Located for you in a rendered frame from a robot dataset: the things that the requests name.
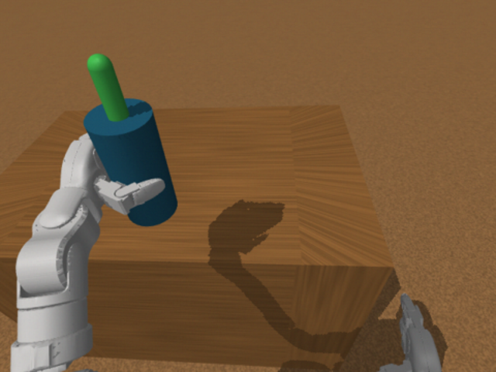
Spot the left robot hand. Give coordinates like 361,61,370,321
60,133,165,215

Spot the bottle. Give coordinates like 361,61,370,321
84,53,177,226

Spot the left robot arm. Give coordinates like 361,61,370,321
10,187,102,372

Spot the right robot hand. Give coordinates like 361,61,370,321
378,293,442,372

